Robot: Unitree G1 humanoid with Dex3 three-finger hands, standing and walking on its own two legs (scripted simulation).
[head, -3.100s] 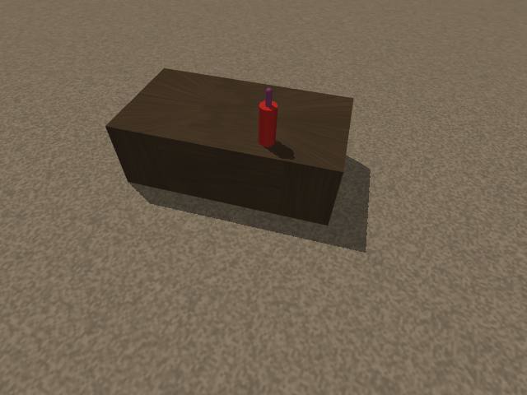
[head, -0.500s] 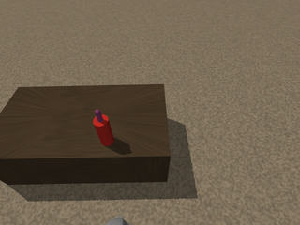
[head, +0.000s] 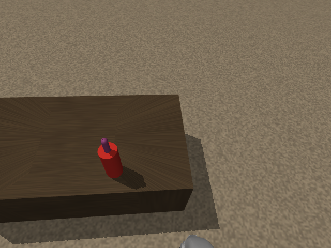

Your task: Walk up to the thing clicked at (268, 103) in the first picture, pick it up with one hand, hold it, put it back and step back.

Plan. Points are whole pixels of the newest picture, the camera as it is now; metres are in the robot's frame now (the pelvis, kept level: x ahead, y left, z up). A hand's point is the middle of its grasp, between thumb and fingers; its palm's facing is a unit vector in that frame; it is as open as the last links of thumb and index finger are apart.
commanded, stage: walk up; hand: left
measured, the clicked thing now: (109, 156) +0.49 +0.20 -0.28
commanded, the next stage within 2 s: stand in 1.26 s
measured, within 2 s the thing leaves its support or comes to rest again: neither
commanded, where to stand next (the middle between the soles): +0.08 -0.02 m, yaw +1 degrees
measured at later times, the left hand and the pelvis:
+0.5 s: hand out of the picture +0.13 +0.23 -0.14, palm faces +0.01 -0.96 -0.29, open 7.4 cm; pelvis +0.02 -0.01 +0.01, yaw +0 degrees
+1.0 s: hand out of the picture +0.09 +0.23 -0.14, palm faces +0.04 -0.94 -0.33, open 7.4 cm; pelvis +0.03 -0.02 +0.02, yaw +1 degrees
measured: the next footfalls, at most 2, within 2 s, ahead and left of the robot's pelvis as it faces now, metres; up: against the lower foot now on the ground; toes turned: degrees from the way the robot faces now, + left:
right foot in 0.04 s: +0.12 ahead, -0.12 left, +0.00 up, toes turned -1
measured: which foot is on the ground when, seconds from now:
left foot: down 0.00-1.00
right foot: up 0.00-0.02, down 0.04-1.00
